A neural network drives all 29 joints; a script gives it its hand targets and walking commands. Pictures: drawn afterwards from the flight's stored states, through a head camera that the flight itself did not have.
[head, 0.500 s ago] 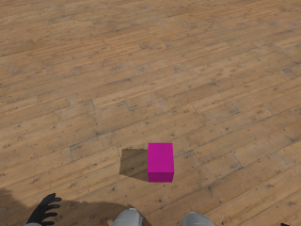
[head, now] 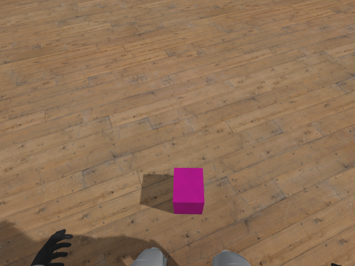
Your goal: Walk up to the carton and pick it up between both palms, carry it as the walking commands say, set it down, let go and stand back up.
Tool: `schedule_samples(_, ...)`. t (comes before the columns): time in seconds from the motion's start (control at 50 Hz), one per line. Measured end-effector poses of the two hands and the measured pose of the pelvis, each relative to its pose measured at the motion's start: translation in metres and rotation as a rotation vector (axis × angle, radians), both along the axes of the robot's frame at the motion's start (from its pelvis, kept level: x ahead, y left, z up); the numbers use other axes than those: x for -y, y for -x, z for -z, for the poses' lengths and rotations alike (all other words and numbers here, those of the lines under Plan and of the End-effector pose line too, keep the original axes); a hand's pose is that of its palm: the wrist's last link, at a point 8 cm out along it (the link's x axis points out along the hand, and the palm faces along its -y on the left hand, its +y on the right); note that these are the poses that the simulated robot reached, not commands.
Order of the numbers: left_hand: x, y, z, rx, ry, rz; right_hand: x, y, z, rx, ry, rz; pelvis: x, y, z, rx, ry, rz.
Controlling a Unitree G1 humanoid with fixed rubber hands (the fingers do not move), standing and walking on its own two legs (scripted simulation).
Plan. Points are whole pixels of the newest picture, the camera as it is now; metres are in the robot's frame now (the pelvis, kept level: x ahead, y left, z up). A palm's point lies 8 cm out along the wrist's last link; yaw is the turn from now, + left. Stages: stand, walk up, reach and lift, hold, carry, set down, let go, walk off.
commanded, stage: walk up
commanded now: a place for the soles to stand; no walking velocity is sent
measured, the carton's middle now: (188, 191) +0.52 +0.01 -0.63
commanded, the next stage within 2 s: none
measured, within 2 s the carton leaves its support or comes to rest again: neither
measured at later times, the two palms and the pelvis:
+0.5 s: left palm out of the picture +0.12 +0.33 -0.07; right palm out of the picture +0.08 -0.33 -0.08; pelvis +0.00 +0.01 +0.00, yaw +0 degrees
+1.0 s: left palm out of the picture +0.12 +0.34 -0.07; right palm out of the picture +0.08 -0.32 -0.07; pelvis -0.01 +0.01 +0.00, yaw +1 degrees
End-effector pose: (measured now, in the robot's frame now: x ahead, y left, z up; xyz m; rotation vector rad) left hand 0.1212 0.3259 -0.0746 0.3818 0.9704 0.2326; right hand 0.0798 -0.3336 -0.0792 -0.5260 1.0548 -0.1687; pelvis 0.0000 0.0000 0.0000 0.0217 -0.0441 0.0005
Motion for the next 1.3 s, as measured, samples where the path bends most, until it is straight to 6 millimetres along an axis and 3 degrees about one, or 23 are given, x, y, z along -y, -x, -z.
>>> schedule_samples(0.38,-0.012,0.001,-0.002,0.027,0.002,-0.009,-0.012,-0.004,-0.004,0.041,0.002,-0.010,-0.011,0.003,0.000,0.005,0.006,-0.008)
schedule_samples(0.8,-0.007,0.004,-0.003,0.024,0.001,-0.010,-0.007,-0.004,-0.005,0.046,0.000,-0.008,-0.006,0.003,-0.001,0.002,0.006,-0.009)
schedule_samples(1.3,-0.015,0.006,-0.001,0.025,0.007,-0.016,-0.015,-0.005,-0.006,0.049,0.005,-0.012,-0.014,0.004,0.000,0.003,0.013,-0.012)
